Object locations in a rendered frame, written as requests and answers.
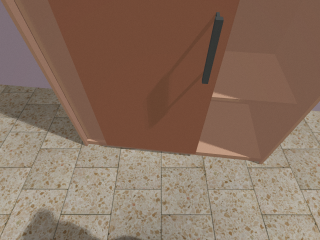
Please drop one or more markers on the handle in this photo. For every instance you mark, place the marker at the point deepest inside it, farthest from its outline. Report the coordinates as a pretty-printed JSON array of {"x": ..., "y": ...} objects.
[{"x": 215, "y": 35}]

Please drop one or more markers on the wardrobe door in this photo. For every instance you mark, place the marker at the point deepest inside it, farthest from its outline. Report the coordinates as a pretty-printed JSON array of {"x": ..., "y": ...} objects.
[
  {"x": 43, "y": 25},
  {"x": 141, "y": 64}
]

